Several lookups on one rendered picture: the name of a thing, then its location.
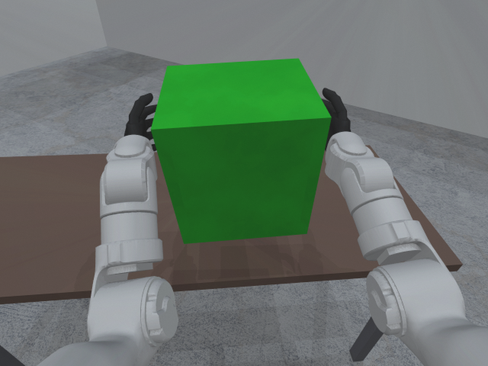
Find right robot upper arm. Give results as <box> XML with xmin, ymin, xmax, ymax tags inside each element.
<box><xmin>366</xmin><ymin>258</ymin><xmax>488</xmax><ymax>366</ymax></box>

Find right robot forearm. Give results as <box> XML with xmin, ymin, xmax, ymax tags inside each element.
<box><xmin>325</xmin><ymin>132</ymin><xmax>465</xmax><ymax>315</ymax></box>

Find left robot upper arm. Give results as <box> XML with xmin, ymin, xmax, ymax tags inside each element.
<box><xmin>37</xmin><ymin>276</ymin><xmax>178</xmax><ymax>366</ymax></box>

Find robot right hand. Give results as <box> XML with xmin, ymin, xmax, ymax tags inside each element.
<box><xmin>322</xmin><ymin>88</ymin><xmax>351</xmax><ymax>151</ymax></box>

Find left robot forearm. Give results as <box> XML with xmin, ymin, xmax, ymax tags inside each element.
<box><xmin>88</xmin><ymin>135</ymin><xmax>163</xmax><ymax>337</ymax></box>

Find table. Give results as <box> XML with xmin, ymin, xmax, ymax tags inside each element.
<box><xmin>0</xmin><ymin>145</ymin><xmax>463</xmax><ymax>366</ymax></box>

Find carton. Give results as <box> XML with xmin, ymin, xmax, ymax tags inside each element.
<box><xmin>151</xmin><ymin>58</ymin><xmax>332</xmax><ymax>244</ymax></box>

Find robot left hand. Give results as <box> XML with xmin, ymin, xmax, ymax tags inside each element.
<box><xmin>124</xmin><ymin>93</ymin><xmax>157</xmax><ymax>151</ymax></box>

